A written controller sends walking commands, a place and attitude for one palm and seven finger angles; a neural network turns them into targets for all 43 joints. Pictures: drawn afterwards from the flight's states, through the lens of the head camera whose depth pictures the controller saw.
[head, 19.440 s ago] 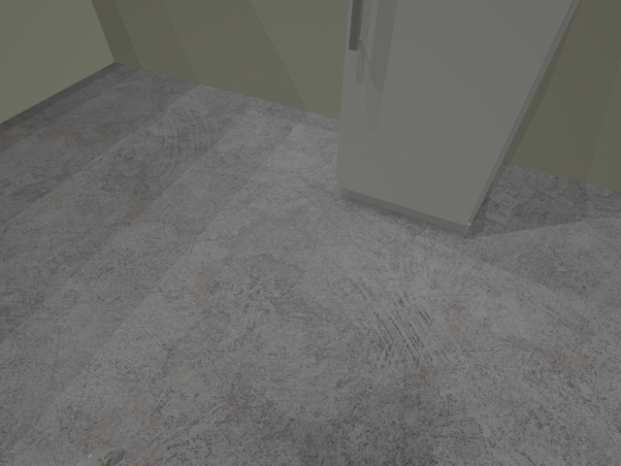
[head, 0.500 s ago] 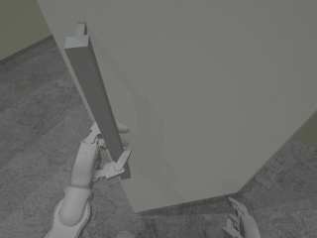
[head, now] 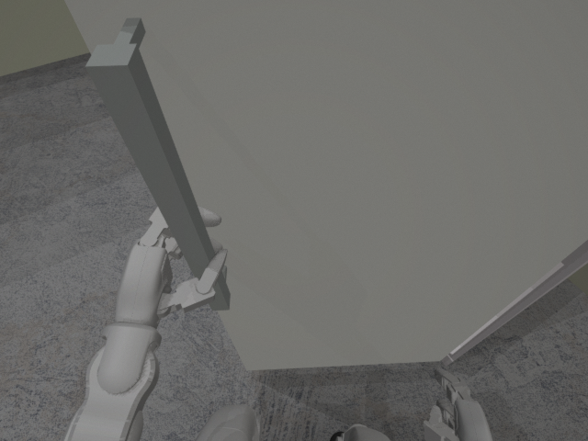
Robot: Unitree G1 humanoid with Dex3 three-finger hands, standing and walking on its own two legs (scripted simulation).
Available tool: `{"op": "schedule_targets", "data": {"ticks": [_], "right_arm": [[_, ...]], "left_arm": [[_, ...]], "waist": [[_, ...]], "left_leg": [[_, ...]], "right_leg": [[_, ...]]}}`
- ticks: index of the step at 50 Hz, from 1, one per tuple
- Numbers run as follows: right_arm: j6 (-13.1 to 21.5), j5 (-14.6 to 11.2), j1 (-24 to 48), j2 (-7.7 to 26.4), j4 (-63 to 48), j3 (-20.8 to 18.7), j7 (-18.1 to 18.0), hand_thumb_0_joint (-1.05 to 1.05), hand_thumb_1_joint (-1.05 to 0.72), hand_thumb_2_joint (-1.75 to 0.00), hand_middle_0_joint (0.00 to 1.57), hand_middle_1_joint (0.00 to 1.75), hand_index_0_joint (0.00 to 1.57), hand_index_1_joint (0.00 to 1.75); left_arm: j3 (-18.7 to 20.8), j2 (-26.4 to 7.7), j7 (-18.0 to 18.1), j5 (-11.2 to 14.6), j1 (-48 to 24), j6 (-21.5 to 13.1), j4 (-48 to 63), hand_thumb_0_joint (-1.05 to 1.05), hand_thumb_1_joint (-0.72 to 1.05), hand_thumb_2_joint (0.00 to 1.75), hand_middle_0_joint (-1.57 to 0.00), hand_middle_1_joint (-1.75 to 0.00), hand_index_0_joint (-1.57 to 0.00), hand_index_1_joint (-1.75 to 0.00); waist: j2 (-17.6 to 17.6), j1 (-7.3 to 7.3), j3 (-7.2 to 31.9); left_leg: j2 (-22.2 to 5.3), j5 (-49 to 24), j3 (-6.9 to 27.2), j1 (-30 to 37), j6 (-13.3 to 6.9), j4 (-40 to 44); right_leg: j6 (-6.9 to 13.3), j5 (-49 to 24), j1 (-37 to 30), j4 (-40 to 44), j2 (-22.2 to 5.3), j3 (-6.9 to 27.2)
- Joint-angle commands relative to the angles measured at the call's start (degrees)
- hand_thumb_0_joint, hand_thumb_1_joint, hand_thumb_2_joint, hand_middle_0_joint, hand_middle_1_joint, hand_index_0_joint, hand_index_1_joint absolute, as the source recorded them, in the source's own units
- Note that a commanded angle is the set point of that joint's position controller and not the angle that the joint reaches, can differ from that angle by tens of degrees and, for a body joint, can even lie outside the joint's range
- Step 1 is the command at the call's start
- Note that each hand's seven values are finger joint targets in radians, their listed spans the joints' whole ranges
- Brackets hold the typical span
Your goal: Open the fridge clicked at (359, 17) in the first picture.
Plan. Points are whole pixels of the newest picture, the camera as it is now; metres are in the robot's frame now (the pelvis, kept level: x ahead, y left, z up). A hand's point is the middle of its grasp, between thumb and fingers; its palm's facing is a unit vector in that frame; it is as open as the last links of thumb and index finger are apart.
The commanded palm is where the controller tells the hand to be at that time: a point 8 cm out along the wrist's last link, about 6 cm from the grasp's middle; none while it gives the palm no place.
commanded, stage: stop walking and hold the door back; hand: left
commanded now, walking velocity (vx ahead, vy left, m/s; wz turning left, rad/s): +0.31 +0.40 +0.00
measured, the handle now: (192, 212) +0.32 +0.13 +0.16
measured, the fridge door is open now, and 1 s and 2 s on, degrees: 62 59 58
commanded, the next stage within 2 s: loosen the grip on the handle in 1.04 s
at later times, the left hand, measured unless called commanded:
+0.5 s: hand (208, 254) +0.30 +0.12 +0.12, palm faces +0.16 -0.95 -0.27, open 6.5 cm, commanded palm +0.27 +0.19 +0.12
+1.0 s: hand (210, 254) +0.30 +0.11 +0.12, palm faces +0.17 -0.96 -0.24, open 6.5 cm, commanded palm +0.27 +0.17 +0.12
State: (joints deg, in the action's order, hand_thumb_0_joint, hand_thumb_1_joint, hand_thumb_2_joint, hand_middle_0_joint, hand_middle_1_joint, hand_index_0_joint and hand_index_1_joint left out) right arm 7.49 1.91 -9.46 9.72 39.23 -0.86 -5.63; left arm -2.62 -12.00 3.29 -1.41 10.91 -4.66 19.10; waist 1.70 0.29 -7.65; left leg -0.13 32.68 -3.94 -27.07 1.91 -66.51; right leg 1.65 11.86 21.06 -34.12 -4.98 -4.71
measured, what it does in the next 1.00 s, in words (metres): walks backwards: left foot, then right foot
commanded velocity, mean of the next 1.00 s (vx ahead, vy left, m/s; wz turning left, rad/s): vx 0.13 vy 0.06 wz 0.00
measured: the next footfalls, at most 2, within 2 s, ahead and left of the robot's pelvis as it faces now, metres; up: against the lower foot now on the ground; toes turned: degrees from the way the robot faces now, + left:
left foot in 0.18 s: -0.11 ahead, +0.07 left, +0.00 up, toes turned +10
right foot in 0.40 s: +0.05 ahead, -0.16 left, +0.00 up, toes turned +6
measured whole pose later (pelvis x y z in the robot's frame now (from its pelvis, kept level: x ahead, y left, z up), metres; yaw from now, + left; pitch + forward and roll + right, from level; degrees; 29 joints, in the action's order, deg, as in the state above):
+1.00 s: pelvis -0.11 -0.06 +0.00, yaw +1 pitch -2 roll +0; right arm 1.9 -1.6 -11.2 12.5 40.4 0.9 -5.1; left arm 9.2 -16.6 3.5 1.0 -27.2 -5.3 -25.3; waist -1.9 2.4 -7.8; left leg -2.2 26.5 -2.2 -19.5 1.4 -46.0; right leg 2.8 14.7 17.1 -33.3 -0.5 -5.4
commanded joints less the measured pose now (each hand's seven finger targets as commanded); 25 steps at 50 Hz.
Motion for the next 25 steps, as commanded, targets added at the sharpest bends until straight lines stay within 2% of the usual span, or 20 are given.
{"op": "schedule_targets", "data": {"ticks": [1, 4, 6, 7, 8, 9, 10, 11, 12, 13, 14, 15, 17, 18, 19, 20, 21, 22, 23, 25], "right_arm": [[1.5, -0.2, 3.4, 5.0, -9.7, 0.6, -1.3, 0.00, -0.90, -0.90, 0.20, 0.30, 0.20, 0.30], [-0.9, -0.7, 2.4, 6.6, -10.4, 1.1, -1.0, 0.00, -0.90, -0.90, 0.20, 0.30, 0.20, 0.30], [-2.6, -0.8, 1.6, 7.1, -10.4, 1.6, -0.5, 0.00, -0.90, -0.90, 0.20, 0.30, 0.20, 0.30], [-3.2, -0.8, 0.7, 7.7, -10.4, 1.5, -0.5, 0.00, -0.90, -0.90, 0.20, 0.30, 0.20, 0.30], [-3.7, -0.9, 1.5, 9.5, -11.0, 1.0, -0.4, 0.00, -0.90, -0.90, 0.20, 0.30, 0.20, 0.30], [-4.2, -0.9, 3.1, 9.6, -10.7, 1.0, 0.0, 0.00, -0.90, -0.90, 0.20, 0.30, 0.20, 0.30], [-4.1, -1.5, 4.4, 8.4, -9.8, 0.6, 0.5, 0.00, -0.90, -0.90, 0.20, 0.30, 0.20, 0.30], [-4.5, -2.3, 4.2, 8.4, -7.7, 0.3, 0.8, 0.00, -0.90, -0.90, 0.20, 0.30, 0.20, 0.30], [-5.0, -2.8, 2.4, 9.7, -5.9, -0.2, 0.3, 0.00, -0.90, -0.90, 0.20, 0.30, 0.20, 0.30], [-5.7, -3.3, 0.8, 11.1, -5.4, -1.1, 0.0, 0.00, -0.90, -0.90, 0.20, 0.30, 0.20, 0.30], [-6.1, -3.3, 0.6, 10.9, -5.7, -1.0, -0.4, 0.00, -0.90, -0.90, 0.20, 0.30, 0.20, 0.30], [-6.2, -3.3, 0.6, 11.3, -6.0, -1.0, -0.6, 0.00, -0.90, -0.90, 0.20, 0.30, 0.20, 0.30], [-6.5, -3.7, 0.2, 11.3, -5.8, -0.9, -1.1, 0.00, -0.90, -0.90, 0.20, 0.30, 0.20, 0.30], [-6.4, -3.8, -0.2, 10.5, -5.6, -0.7, -1.3, 0.00, -0.90, -0.90, 0.20, 0.30, 0.20, 0.30], [-6.9, -3.9, 0.4, 9.4, -5.7, -1.3, -1.3, 0.00, -0.90, -0.90, 0.20, 0.30, 0.20, 0.30], [-6.5, -3.6, 2.2, 9.8, -7.5, -2.1, -1.7, 0.00, -0.90, -0.90, 0.20, 0.30, 0.20, 0.30], [-5.6, -2.3, 1.3, 9.6, -6.1, -2.0, -1.6, 0.00, -0.90, -0.90, 0.20, 0.30, 0.20, 0.30], [-5.2, -2.3, 0.5, 7.7, -5.2, -1.4, -1.5, 0.00, -0.90, -0.90, 0.20, 0.30, 0.20, 0.30], [-5.0, -2.7, -0.7, 9.4, -3.9, -2.3, -1.2, 0.00, -0.90, -0.90, 0.20, 0.30, 0.20, 0.30], [-4.4, -2.2, 0.3, 8.8, -3.8, -1.1, -1.6, 0.00, -0.90, -0.90, 0.20, 0.30, 0.20, 0.30]], "left_arm": [[9.3, -7.8, 4.6, 1.2, -23.0, -3.0, 3.5, 0.00, 0.90, 0.90, -0.45, -1.40, -0.45, -1.40], [8.7, -8.2, 4.6, 1.1, -31.7, -3.1, -3.6, 0.00, 0.90, 0.90, -0.45, -1.40, -0.45, -1.40], [6.6, -7.7, 4.2, 1.3, -38.6, -3.4, -7.0, 0.00, 0.90, 0.90, -0.45, -1.40, -0.45, -1.40], [6.3, -8.5, 3.8, 1.7, -42.1, -3.8, -9.7, 0.00, 0.90, 0.90, -0.45, -1.40, -0.45, -1.40], [5.7, -8.6, 3.6, 2.3, -45.9, -4.3, -11.5, 0.00, 0.90, 0.90, -0.45, -1.40, -0.45, -1.40], [5.1, -7.1, 3.5, 2.1, -49.6, -4.1, -15.9, 0.00, 0.90, 0.90, -0.45, -1.40, -0.45, -1.40], [4.5, -6.3, 3.7, 2.4, -54.2, -3.5, -19.3, 0.00, 0.90, 0.90, -0.45, -1.40, -0.45, -1.40], [7.9, -10.9, 3.6, 1.0, -60.2, -4.0, -22.5, 0.00, 0.90, 0.90, -0.45, -1.40, -0.45, -1.40], [11.6, -15.6, 3.8, 0.4, -62.4, -4.0, -29.7, 0.00, 0.90, 0.90, -0.45, -1.40, -0.45, -1.40], [13.0, -18.2, 3.5, 0.9, -65.8, -3.8, -32.0, 0.00, 0.90, 0.90, -0.45, -1.40, -0.45, -1.40], [10.6, -14.3, 2.6, 1.3, -66.1, -3.5, -36.4, 0.00, 0.90, 0.90, -0.45, -1.40, -0.45, -1.40], [8.0, -10.8, 1.8, 2.1, -68.1, -3.5, -38.2, 0.00, 0.90, 0.90, -0.45, -1.40, -0.45, -1.40], [7.7, -10.6, 0.9, 2.9, -71.2, -3.0, -43.3, 0.00, 0.90, 0.90, -0.45, -1.40, -0.45, -1.40], [8.7, -12.2, 0.7, 2.7, -72.2, -2.8, -45.8, 0.00, 0.90, 0.90, -0.45, -1.40, -0.45, -1.40], [11.7, -16.6, 0.9, 2.6, -72.1, -2.8, -47.9, 0.00, 0.90, 0.90, -0.45, -1.40, -0.45, -1.40], [13.9, -18.3, 0.6, 3.6, -71.0, -2.3, -46.5, 0.00, 0.90, 0.90, -0.45, -1.40, -0.45, -1.40], [16.9, -22.3, 0.3, 3.2, -71.9, -2.4, -43.8, 0.00, 0.90, 0.90, -0.45, -1.40, -0.45, -1.40], [14.8, -19.2, 0.0, 2.5, -71.3, -2.2, -45.2, 0.00, 0.90, 0.90, -0.45, -1.40, -0.45, -1.40], [16.5, -21.3, 0.1, 2.6, -72.9, -2.1, -43.9, 0.00, 0.90, 0.90, -0.45, -1.40, -0.45, -1.40], [20.2, -23.4, 0.3, 2.5, -73.5, -3.6, -46.2, 0.00, 0.90, 0.90, -0.45, -1.40, -0.45, -1.40]], "waist": [[10.8, -1.88, 23.8], [12.2, -2.06, 23.5], [8.7, -0.46, 23.9], [5.0, 0.34, 23.3], [-7.8, 0.33, 21.3], [-22.1, -0.78, 17.2], [-24.4, -0.71, 13.9], [-19.8, 0.51, 8.8], [-11.4, -0.22, 5.7], [-6.3, -1.29, 8.7], [-2.7, -1.59, 8.2], [-4.1, -2.02, 11.0], [-7.6, -2.56, 16.2], [-1.5, -2.35, 16.6], [12.2, -2.05, 17.2], [15.1, -2.75, 14.6], [8.0, -1.05, 15.8], [11.6, 0.53, 18.5], [15.8, 0.86, 20.4], [15.6, 0.59, 22.3]], "left_leg": [[2.8, 1.2, -0.5, 4.6, -2.3, 14.9], [3.9, 0.4, -1.6, 9.2, -3.8, 29.7], [4.6, -4.2, -3.8, 17.4, -5.2, 45.0], [2.3, -6.1, -3.2, 23.2, -6.9, 53.0], [-5.0, -7.7, 4.6, 28.3, -10.2, 57.7], [-15.2, -9.9, 12.9, 30.3, -13.8, 58.2], [-24.1, -12.3, 23.4, 24.2, -19.3, 56.2], [-24.2, -7.5, 25.0, 18.3, -19.5, 58.2], [-22.2, -10.9, 21.9, 18.7, -18.0, 55.6], [-20.7, -15.2, 18.5, 21.4, -16.5, 52.0], [-18.0, -20.5, 13.1, 19.5, -14.0, 48.8], [-15.2, -22.0, 8.4, 18.1, -11.8, 45.8], [-9.4, -14.2, 3.1, 11.6, -9.0, 37.4], [-5.1, -9.6, 0.9, 5.4, -7.3, 28.9], [0.1, 0.3, -1.0, -5.1, -4.9, 13.8], [1.8, 2.1, 6.0, -6.6, -3.1, 0.4], [0.9, -2.8, 7.3, -0.4, -1.5, -2.7], [1.3, -4.7, 6.8, -1.0, -1.7, -2.5], [0.6, -5.5, 6.8, -1.3, -1.7, -1.7], [0.6, -5.4, 2.7, 4.1, -1.7, 7.9]], "right_leg": [[5.2, -11.2, -19.2, 16.3, -15.1, 16.4], [3.6, -1.2, -19.6, 19.6, -14.2, 17.4], [0.9, 6.3, -15.8, 18.3, -11.2, 15.2], [-1.4, 10.8, -10.9, 13.8, -7.6, 12.3], [-3.6, 12.9, -2.1, 3.5, -1.2, 7.3], [-5.9, 13.3, 8.7, -13.1, 5.3, -1.9], [-4.4, 15.7, 14.1, -31.2, 4.1, 1.5], [-3.0, 13.4, 19.6, -35.8, 1.3, 6.1], [-2.8, 12.2, 22.0, -33.4, 0.2, 7.1], [-3.1, 12.4, 19.3, -28.4, 0.3, 6.1], [-3.0, 11.8, 13.3, -20.2, 0.3, 3.5], [-3.2, 9.6, 3.7, -11.5, 1.9, 0.9], [-4.2, 5.6, -15.6, -1.0, 5.8, -2.0], [-3.3, 10.5, -22.3, 4.4, 3.9, 3.7], [1.7, 22.7, -25.5, 14.2, -8.7, 25.8], [6.3, 31.6, -15.5, 25.9, -19.4, 45.3], [7.4, 35.7, -5.5, 26.3, -18.2, 43.0], [5.8, 40.0, -6.5, 24.1, -15.2, 37.3], [5.5, 39.5, -7.0, 22.4, -14.9, 35.0], [4.2, 32.5, -6.6, 20.0, -12.4, 24.3]]}}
